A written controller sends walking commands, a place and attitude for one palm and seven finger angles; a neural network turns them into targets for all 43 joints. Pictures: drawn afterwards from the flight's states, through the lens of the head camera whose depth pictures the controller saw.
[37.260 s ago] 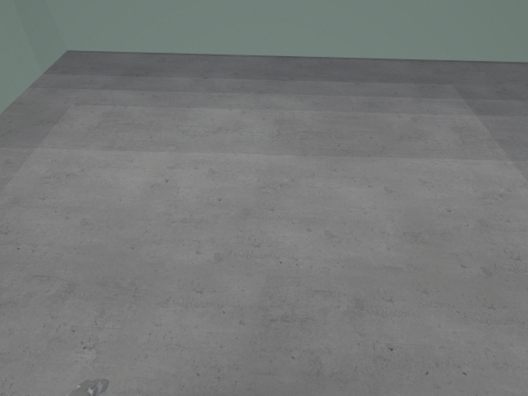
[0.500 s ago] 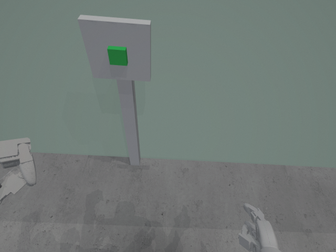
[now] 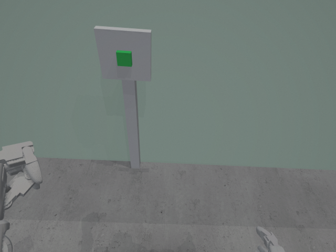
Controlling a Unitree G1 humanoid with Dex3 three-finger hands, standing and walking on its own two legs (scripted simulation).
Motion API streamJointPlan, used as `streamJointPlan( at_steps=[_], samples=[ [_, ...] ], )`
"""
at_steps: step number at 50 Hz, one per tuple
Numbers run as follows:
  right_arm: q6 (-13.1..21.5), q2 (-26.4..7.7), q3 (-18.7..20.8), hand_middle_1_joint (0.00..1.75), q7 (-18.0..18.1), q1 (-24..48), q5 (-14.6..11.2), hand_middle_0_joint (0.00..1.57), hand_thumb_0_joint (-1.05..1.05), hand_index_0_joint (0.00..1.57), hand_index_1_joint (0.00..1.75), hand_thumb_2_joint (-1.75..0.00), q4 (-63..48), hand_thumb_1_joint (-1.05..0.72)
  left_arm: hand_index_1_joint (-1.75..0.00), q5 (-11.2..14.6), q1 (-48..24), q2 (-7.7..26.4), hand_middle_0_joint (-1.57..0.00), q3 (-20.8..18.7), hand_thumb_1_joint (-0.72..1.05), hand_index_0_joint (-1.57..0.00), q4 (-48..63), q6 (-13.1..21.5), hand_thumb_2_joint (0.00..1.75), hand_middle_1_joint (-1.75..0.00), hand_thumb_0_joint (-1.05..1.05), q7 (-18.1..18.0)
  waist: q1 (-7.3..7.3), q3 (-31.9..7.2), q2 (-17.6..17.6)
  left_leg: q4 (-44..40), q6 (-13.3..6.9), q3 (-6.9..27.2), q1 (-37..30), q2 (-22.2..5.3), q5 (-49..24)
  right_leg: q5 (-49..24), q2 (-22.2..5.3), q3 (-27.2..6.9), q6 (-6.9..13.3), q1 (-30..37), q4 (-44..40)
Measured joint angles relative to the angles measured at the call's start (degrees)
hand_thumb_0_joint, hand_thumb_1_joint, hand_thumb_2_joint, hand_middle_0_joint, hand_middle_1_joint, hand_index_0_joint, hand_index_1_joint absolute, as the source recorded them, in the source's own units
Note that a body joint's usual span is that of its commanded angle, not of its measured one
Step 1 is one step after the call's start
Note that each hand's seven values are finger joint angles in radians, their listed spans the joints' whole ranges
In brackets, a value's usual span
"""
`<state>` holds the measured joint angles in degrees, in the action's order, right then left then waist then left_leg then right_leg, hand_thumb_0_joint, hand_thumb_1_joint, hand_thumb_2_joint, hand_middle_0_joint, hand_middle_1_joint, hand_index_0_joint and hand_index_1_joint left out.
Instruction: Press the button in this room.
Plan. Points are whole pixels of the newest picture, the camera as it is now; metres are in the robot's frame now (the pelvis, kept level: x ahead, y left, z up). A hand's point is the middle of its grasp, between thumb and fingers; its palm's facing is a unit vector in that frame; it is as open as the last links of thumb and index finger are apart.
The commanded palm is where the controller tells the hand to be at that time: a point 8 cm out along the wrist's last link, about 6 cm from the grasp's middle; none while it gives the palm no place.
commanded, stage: stop stepping back and stand still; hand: left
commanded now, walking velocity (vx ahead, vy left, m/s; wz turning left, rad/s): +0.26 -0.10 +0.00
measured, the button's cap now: (124, 58) +0.81 +0.19 +0.09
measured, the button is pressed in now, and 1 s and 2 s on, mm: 0 0 0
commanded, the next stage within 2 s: let the arm hang, fingers relaxed in 1.12 s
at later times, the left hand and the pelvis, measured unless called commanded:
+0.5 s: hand (25, 195) +0.17 +0.23 +0.18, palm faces +0.39 -0.83 -0.40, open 3.1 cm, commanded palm +0.11 +0.28 +0.18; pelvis -0.01 +0.00 +0.00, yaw +1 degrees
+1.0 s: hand (19, 184) +0.18 +0.25 +0.18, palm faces +0.39 -0.80 -0.45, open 3.1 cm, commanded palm +0.12 +0.29 +0.18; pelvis +0.00 +0.01 +0.01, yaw +2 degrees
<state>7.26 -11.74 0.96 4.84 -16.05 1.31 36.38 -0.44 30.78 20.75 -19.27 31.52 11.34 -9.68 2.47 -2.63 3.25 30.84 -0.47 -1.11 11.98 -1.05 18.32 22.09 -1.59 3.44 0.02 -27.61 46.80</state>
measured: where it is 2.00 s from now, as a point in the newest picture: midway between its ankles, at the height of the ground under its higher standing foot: outside the picture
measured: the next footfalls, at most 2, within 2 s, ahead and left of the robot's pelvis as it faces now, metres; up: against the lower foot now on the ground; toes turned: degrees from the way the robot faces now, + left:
left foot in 0.46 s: +0.04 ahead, +0.11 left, +0.00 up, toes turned +4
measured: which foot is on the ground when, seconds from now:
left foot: down 0.00-0.18, up 0.20-0.44, down 0.46-1.00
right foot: down 0.00-1.00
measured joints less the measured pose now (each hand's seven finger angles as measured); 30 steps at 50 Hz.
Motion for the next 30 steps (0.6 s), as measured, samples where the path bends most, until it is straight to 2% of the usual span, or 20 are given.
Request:
streamJointPlan(
  at_steps=[2, 3, 7, 8, 9, 11, 13, 15, 17, 20, 23, 24, 27, 30],
  samples=[
    [0.7, 1.8, -0.5, 0.30, -0.9, -1.3, -0.2, 0.20, 0.01, 0.20, 0.30, -0.90, 0.1, -0.91, -1.50, 0.1, 2.6, 1.8, -1.31, -1.5, 0.89, -1.31, 0.8, 0.6, 0.90, -1.50, 0.02, 0.4, 1.20, -0.4, 0.0, -1.3, 0.6, 0.5, -0.6, -0.3, -1.3, 0.5, 1.1, 0.2, -0.2, -1.4, 7.1],
    [1.0, 2.4, -0.8, 0.30, -1.3, -2.0, -0.4, 0.20, 0.01, 0.20, 0.30, -0.90, 0.2, -0.91, -1.50, 0.2, 4.0, 2.6, -1.31, -2.2, 0.89, -1.31, 1.5, 0.9, 0.90, -1.50, 0.02, 0.6, 1.35, -0.7, -0.2, -2.0, 0.9, 0.7, -0.8, -0.5, -1.8, 0.2, 1.3, 0.9, -0.3, -1.0, 7.1],
    [0.5, 3.2, -2.0, 0.30, -1.7, -3.7, -0.4, 0.20, 0.01, 0.20, 0.30, -0.90, 0.8, -0.90, -1.50, 0.7, 7.7, 4.1, -1.31, -4.0, 0.89, -1.31, 2.4, 2.3, 0.90, -1.50, 0.02, 0.7, 0.01, -1.0, -2.0, -0.3, 2.0, 0.8, 0.2, -1.9, -1.2, 0.8, 1.7, 3.5, -0.2, 6.1, -6.0],
    [0.2, 3.1, -2.1, 0.30, -1.6, -3.8, -0.4, 0.21, 0.01, 0.20, 0.30, -0.90, 0.7, -0.90, -1.50, 0.7, 7.9, 4.4, -1.31, -4.3, 0.89, -1.31, 2.2, 2.4, 0.90, -1.50, 0.01, 0.7, -0.39, -1.1, -2.1, 2.1, 1.8, 0.6, 1.4, -1.7, 0.1, 1.6, 1.5, 3.1, 0.3, 8.7, -10.4],
    [-0.3, 2.7, -2.0, 0.30, -1.5, -3.2, -0.5, 0.21, 0.01, 0.20, 0.30, -0.90, 0.9, -0.90, -1.50, 0.6, 7.3, 4.2, -1.31, -4.2, 0.89, -1.31, 1.5, 2.5, 0.90, -1.50, 0.01, 0.8, -1.16, -0.8, -2.8, 5.9, 1.0, 0.6, 3.5, -1.8, 3.2, -2.1, 1.7, 3.0, 1.5, 8.7, -12.2],
    [-1.6, 1.6, -1.3, 0.30, -1.5, -0.8, -0.4, 0.21, 0.01, 0.20, 0.30, -0.90, 2.7, -0.90, -1.50, 0.6, 4.4, 2.5, -1.31, -2.8, 0.89, -1.31, -1.0, 2.1, 0.90, -1.50, 0.01, 1.4, -2.01, 1.2, -4.2, 17.3, -0.1, 1.9, 8.4, -1.0, 6.1, -7.7, 1.9, 3.6, 3.8, 7.9, -11.1],
    [-2.6, 0.6, -0.8, 0.30, -1.5, 1.0, -0.3, 0.21, 0.01, 0.20, 0.30, -0.90, 4.5, -0.90, -1.50, 0.5, 2.0, 0.6, -1.31, -1.4, 0.88, -1.31, -3.7, 1.7, 0.90, -1.50, 0.01, 2.0, -2.37, 2.1, -4.6, 25.5, -0.2, 1.6, 12.0, -0.1, 4.7, -8.3, 1.6, 4.1, 4.2, 8.8, -11.9],
    [-3.2, 0.1, -0.6, 0.30, -1.4, 1.7, -0.4, 0.21, 0.01, 0.20, 0.30, -0.90, 5.0, -0.90, -1.50, 0.8, 1.8, -1.1, -1.31, -0.7, 0.88, -1.31, -5.1, 1.4, 0.90, -1.50, 0.01, 2.3, -2.47, 1.7, -4.0, 27.8, 0.0, 0.2, 13.6, 0.2, 2.0, -9.1, 1.4, 3.8, 3.9, 9.9, -14.3],
    [-3.0, -0.1, -0.6, 0.30, -1.0, 1.7, -0.4, 0.21, 0.01, 0.20, 0.30, -0.90, 4.2, -0.90, -1.50, 0.9, 3.0, -1.9, -1.31, -0.3, 0.88, -1.31, -4.8, 1.2, 0.90, -1.50, 0.01, 2.3, -2.27, 0.8, -2.8, 24.4, -0.3, -1.6, 13.0, 0.2, 0.9, -10.4, 1.0, 3.4, 3.7, 10.7, -16.9],
    [-1.8, -0.3, -0.5, 0.30, -0.2, 1.4, -0.1, 0.21, 0.01, 0.20, 0.30, -0.90, 2.2, -0.91, -1.50, 0.6, 4.8, -1.4, -1.31, 0.5, 0.88, -1.31, -1.6, 1.4, 0.90, -1.50, 0.02, 1.8, -2.11, 0.0, -0.6, 12.5, -1.2, -3.5, 8.5, 0.1, 1.8, -10.8, 0.4, 3.5, 3.7, 11.0, -18.8],
    [-0.3, -1.6, 0.0, 0.30, 0.6, 1.5, 0.3, 0.21, 0.01, 0.20, 0.30, -0.90, -0.5, -0.91, -1.50, 0.5, 5.4, -0.5, -1.31, 0.8, 0.88, -1.31, 2.4, 2.4, 0.90, -1.50, 0.02, 1.1, -1.84, 0.0, -1.1, -0.1, -1.9, -2.4, 3.1, -0.4, 0.8, -8.3, 1.0, 4.5, 2.9, 9.6, -16.5],
    [0.0, -1.7, 0.3, 0.30, 0.7, 1.9, 0.3, 0.20, 0.01, 0.20, 0.30, -0.90, -1.0, -0.91, -1.50, 0.5, 4.9, 0.0, -1.31, 0.5, 0.88, -1.31, 3.0, 2.7, 0.90, -1.50, 0.02, 0.9, -1.73, 0.6, -0.9, -0.5, -1.7, -2.3, 3.2, -0.2, -2.6, -5.6, 1.0, 4.0, 2.2, 8.9, -14.4],
    [0.5, -0.6, 0.5, 0.30, 0.2, 2.5, 0.0, 0.20, 0.01, 0.20, 0.30, -0.90, -1.5, -0.91, -1.50, 0.2, 2.8, 1.9, -1.31, -1.2, 0.88, -1.31, 2.4, 3.0, 0.90, -1.50, 0.02, 0.6, -1.42, 1.5, -0.4, -0.8, -1.0, -1.8, 2.7, 0.7, -4.2, -0.1, 1.2, 1.3, 0.7, 7.5, -7.0],
    [0.6, 0.7, -0.5, 0.30, -0.5, 2.3, -0.8, 0.20, 0.01, 0.20, 0.30, -0.90, -1.9, -0.91, -1.50, 0.8, 3.0, 3.4, -1.31, -3.5, 0.88, -1.31, 1.5, 2.6, 0.90, -1.50, 0.01, 0.5, -1.18, 1.1, -1.0, -0.9, -0.6, -1.1, 2.6, 1.0, -3.7, -3.6, 1.1, 0.8, -0.1, 10.7, -12.5]
  ],
)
